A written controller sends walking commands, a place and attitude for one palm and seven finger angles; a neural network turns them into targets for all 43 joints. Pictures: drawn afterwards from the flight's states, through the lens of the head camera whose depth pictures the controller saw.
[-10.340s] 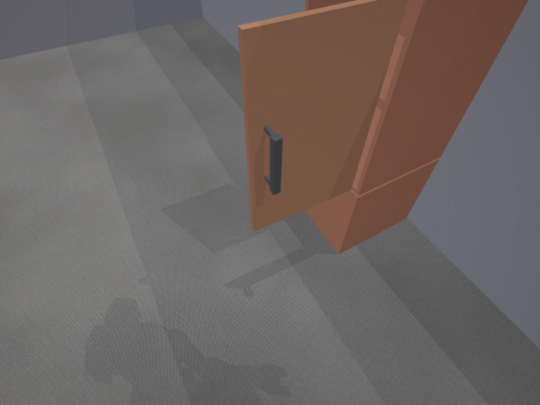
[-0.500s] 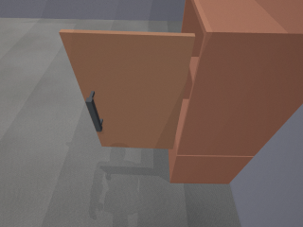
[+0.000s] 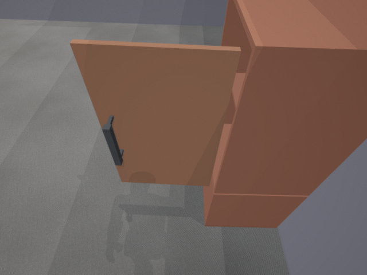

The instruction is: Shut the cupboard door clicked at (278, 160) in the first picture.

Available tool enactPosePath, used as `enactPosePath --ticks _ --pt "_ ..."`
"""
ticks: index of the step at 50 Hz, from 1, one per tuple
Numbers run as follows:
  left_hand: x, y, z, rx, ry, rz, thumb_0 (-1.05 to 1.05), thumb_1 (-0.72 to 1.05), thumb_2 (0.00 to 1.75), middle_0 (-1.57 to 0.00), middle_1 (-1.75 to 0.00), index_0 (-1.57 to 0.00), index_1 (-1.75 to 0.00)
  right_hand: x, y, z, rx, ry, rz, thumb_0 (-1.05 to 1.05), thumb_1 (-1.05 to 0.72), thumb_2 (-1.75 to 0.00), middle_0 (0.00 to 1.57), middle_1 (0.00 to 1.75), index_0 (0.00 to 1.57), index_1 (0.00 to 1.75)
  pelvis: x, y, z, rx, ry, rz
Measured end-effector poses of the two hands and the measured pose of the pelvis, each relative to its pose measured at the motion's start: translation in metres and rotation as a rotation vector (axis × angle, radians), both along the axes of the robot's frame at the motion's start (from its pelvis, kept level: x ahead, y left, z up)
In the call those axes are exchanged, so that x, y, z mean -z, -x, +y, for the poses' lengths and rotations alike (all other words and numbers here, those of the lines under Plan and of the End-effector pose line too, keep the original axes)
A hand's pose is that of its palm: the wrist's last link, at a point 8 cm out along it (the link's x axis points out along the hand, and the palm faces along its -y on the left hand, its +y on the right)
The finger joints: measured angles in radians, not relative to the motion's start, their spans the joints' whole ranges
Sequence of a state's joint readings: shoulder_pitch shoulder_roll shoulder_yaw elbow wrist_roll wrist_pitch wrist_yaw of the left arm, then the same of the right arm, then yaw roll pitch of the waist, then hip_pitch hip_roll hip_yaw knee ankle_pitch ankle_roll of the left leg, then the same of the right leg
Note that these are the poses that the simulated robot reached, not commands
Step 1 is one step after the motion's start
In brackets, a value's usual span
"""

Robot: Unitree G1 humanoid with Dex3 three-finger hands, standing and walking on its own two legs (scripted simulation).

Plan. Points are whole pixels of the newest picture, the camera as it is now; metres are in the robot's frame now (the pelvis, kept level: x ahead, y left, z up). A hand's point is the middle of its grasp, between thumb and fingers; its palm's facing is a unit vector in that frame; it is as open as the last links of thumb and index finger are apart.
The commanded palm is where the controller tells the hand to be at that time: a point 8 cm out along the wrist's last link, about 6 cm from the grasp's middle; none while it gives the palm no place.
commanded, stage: look again from close up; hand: left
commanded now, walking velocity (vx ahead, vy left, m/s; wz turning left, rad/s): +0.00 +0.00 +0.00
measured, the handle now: (115, 141) +0.48 +0.24 -0.05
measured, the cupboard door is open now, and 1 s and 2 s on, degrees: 88 88 88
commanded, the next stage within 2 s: raise the hand and make a fist in 0.10 s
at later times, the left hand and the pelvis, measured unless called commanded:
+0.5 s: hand (109, 253) +0.17 +0.17 -0.04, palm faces +0.03 -1.00 -0.03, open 6.7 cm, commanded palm +0.10 +0.24 -0.07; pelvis -0.04 -0.02 -0.07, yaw +3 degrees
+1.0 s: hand (95, 271) +0.14 +0.20 -0.07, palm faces +0.02 -1.00 -0.02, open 4.3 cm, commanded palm +0.11 +0.25 -0.06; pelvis -0.07 +0.00 -0.11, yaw +3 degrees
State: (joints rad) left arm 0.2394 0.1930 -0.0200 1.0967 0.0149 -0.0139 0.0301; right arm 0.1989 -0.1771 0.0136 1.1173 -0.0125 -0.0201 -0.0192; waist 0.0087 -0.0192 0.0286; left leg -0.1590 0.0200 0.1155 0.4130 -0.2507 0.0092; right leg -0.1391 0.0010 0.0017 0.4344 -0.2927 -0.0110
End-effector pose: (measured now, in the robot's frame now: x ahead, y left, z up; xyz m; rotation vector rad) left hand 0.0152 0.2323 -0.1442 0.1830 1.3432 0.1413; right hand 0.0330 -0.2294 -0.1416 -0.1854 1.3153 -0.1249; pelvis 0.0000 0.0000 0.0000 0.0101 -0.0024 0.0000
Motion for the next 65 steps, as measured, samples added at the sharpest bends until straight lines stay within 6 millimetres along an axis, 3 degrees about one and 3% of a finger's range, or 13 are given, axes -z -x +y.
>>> enactPosePath --ticks 11,13,18,21,25,30,34,37,42,46,51,56,65 --pt "-0.001 -0.004 0.007 -0.004 -0.021 -0.001 0.00 0.91 0.90 -0.20 -0.30 -0.20 -0.30 -0.002 -0.015 -0.007 -0.011 0.019 -0.015 0.00 -0.91 -0.90 0.20 0.30 0.20 0.30 0.000 -0.005 0.001 -0.005 0.005 0.005" --pt "-0.018 -0.031 0.018 -0.099 -0.035 -0.197 0.01 0.91 0.90 -0.21 -0.30 -0.21 -0.30 -0.006 -0.021 -0.010 -0.008 0.054 -0.122 0.00 -0.91 -0.90 0.20 0.30 0.20 0.30 0.005 0.000 0.000 -0.018 0.003 0.001" --pt "-0.109 -0.120 0.016 -0.104 -0.046 -0.891 0.02 0.91 0.90 -0.23 -0.33 -0.23 -0.33 -0.015 -0.055 -0.018 -0.053 0.043 -0.446 0.00 -0.91 -0.90 0.20 0.30 0.20 0.30 0.020 0.006 -0.003 -0.088 -0.013 0.054" --pt "-0.128 -0.144 0.007 -0.051 0.028 -1.179 0.01 0.91 0.90 -0.26 -0.36 -0.26 -0.36 -0.014 -0.081 -0.023 -0.098 0.028 -0.565 0.00 -0.91 -0.90 0.20 0.30 0.20 0.30 0.037 0.020 -0.008 -0.079 -0.010 0.130" --pt "-0.108 -0.133 -0.008 0.136 0.137 -1.360 0.00 0.91 0.90 -0.31 -0.42 -0.31 -0.43 -0.008 -0.112 -0.030 -0.166 0.036 -0.704 0.01 -0.91 -0.90 0.20 0.30 0.20 0.30 0.070 0.040 -0.018 -0.053 -0.017 0.223" --pt "-0.062 -0.087 0.001 0.107 0.171 -1.274 0.01 0.90 0.90 -0.40 -0.52 -0.40 -0.52 0.004 -0.137 -0.029 -0.204 0.048 -0.821 0.01 -0.91 -0.90 0.20 0.30 0.20 0.30 0.107 0.059 -0.024 -0.059 0.000 0.260" --pt "-0.062 -0.062 0.012 0.057 0.101 -1.292 0.02 0.90 0.90 -0.47 -0.59 -0.47 -0.59 0.016 -0.139 -0.016 -0.238 0.040 -0.843 0.01 -0.91 -0.90 0.20 0.30 0.20 0.30 0.121 0.069 -0.024 -0.073 0.030 0.260" --pt "-0.074 -0.066 0.011 0.104 0.097 -1.355 0.02 0.90 0.90 -0.52 -0.65 -0.53 -0.65 0.028 -0.129 -0.003 -0.256 0.024 -0.814 0.01 -0.91 -0.90 0.20 0.30 0.20 0.30 0.125 0.075 -0.023 -0.081 0.050 0.261" --pt "-0.078 -0.092 0.005 0.174 0.182 -1.332 0.02 0.90 0.90 -0.61 -0.75 -0.62 -0.75 0.045 -0.098 0.011 -0.213 -0.009 -0.726 0.01 -0.91 -0.90 0.20 0.30 0.20 0.30 0.124 0.079 -0.017 -0.079 0.065 0.270" --pt "-0.077 -0.104 0.009 0.153 0.199 -1.259 0.02 0.90 0.90 -0.69 -0.83 -0.69 -0.83 0.049 -0.072 0.014 -0.144 -0.012 -0.655 0.01 -0.91 -0.90 0.20 0.30 0.21 0.30 0.116 0.077 -0.010 -0.066 0.063 0.275" --pt "-0.083 -0.103 0.022 0.118 0.149 -1.264 0.02 0.90 0.90 -0.78 -0.93 -0.78 -0.93 0.047 -0.053 0.011 -0.117 0.020 -0.598 0.01 -0.90 -0.90 0.21 0.30 0.21 0.30 0.110 0.072 0.001 -0.058 0.062 0.282" --pt "-0.083 -0.100 0.029 0.124 0.142 -1.287 0.02 0.90 0.90 -0.87 -1.03 -0.87 -1.03 0.043 -0.056 0.008 -0.145 0.058 -0.583 0.01 -0.91 -0.90 0.20 0.30 0.20 0.30 0.111 0.070 0.009 -0.062 0.068 0.290" --pt "-0.085 -0.103 0.032 0.132 0.156 -1.300 0.02 0.90 0.90 -1.03 -1.21 -1.04 -1.21 0.027 -0.093 0.022 -0.199 0.067 -0.664 0.01 -0.91 -0.90 0.20 0.30 0.20 0.30 0.111 0.066 0.018 -0.067 0.081 0.292"
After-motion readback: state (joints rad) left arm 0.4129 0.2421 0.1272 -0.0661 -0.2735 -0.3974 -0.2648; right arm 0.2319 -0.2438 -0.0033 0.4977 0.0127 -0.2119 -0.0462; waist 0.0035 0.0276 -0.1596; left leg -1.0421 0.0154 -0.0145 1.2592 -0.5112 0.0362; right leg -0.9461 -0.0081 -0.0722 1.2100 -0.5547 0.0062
